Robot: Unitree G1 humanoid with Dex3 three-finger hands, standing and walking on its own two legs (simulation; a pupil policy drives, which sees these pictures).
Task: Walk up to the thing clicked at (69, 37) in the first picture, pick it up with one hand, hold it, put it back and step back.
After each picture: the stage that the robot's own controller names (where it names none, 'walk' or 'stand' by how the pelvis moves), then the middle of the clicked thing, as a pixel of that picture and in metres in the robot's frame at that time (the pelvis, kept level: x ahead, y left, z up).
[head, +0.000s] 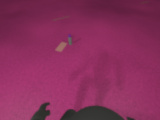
stand; (70, 39) +1.52 +0.46 -0.65
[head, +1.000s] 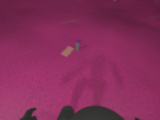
walk; (77, 45) +1.42 +0.18 -0.63
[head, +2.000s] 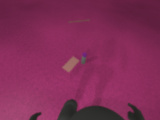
walk; (83, 58) +0.90 +0.09 -0.63
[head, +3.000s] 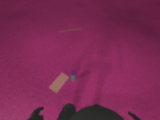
walk; (73, 76) +0.60 +0.16 -0.64
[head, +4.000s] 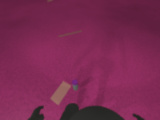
stand; (75, 85) +0.46 +0.16 -0.63
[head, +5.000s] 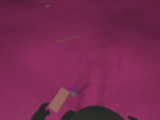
stand; (73, 91) +0.41 +0.17 -0.65
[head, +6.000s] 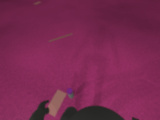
stand; (70, 93) +0.34 +0.21 -0.64
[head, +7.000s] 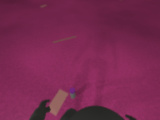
stand; (72, 93) +0.39 +0.17 -0.65
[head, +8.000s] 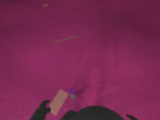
stand; (72, 93) +0.37 +0.18 -0.66
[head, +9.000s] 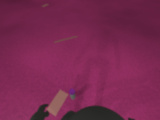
stand; (72, 94) +0.37 +0.18 -0.66
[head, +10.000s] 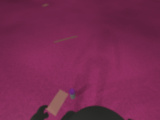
stand; (72, 94) +0.37 +0.19 -0.66
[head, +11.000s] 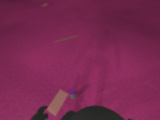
go down; (72, 94) +0.36 +0.19 -0.66
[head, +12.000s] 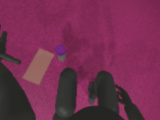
go down; (61, 54) +0.44 +0.21 -0.28
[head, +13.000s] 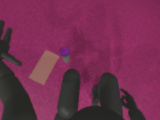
approach; (65, 55) +0.44 +0.20 -0.26
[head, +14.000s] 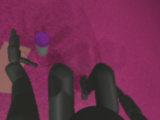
close in; (42, 46) +0.44 +0.24 -0.16
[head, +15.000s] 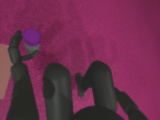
close; (32, 45) +0.44 +0.26 -0.16
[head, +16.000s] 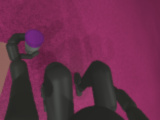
lift; (32, 45) +0.42 +0.25 -0.17
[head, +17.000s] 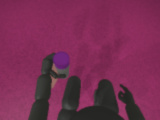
lift; (62, 68) +0.31 +0.18 +0.00
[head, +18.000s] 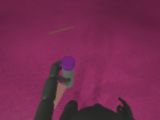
hold; (68, 74) +0.30 +0.14 +0.03
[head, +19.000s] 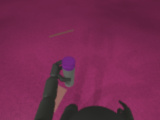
hold; (69, 73) +0.30 +0.14 +0.03
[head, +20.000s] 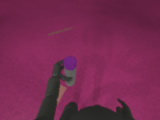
crouch; (70, 73) +0.31 +0.13 +0.01
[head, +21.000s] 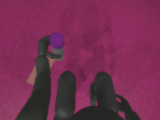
crouch; (58, 49) +0.44 +0.18 -0.05
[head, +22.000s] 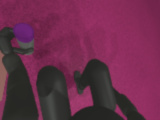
lower; (26, 42) +0.45 +0.25 -0.17
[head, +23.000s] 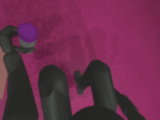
lower; (27, 42) +0.45 +0.26 -0.17
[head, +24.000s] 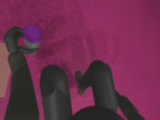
lower; (32, 42) +0.44 +0.25 -0.17
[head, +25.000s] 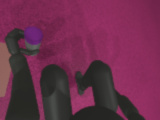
lower; (33, 44) +0.43 +0.24 -0.17
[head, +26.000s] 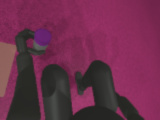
loosen; (40, 44) +0.44 +0.21 -0.17
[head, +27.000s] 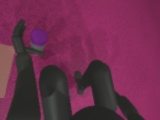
withdraw; (37, 44) +0.44 +0.21 -0.18
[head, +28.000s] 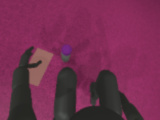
walk; (66, 54) +0.45 +0.18 -0.23
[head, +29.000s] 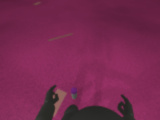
stand; (74, 93) +0.37 +0.13 -0.58
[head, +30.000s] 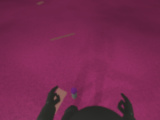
stand; (74, 93) +0.37 +0.14 -0.60
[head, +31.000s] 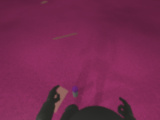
stand; (75, 91) +0.38 +0.14 -0.61
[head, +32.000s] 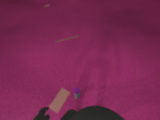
walk; (76, 93) +0.39 +0.14 -0.66
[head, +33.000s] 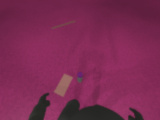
walk; (79, 77) +0.49 +0.10 -0.64
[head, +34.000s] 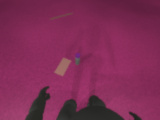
walk; (77, 59) +0.78 +0.13 -0.63
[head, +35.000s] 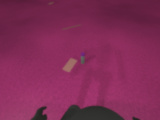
stand; (82, 58) +1.02 +0.18 -0.64
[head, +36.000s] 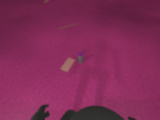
stand; (80, 57) +1.02 +0.17 -0.66
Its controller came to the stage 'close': yes
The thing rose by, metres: 0.68
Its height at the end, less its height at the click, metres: +0.00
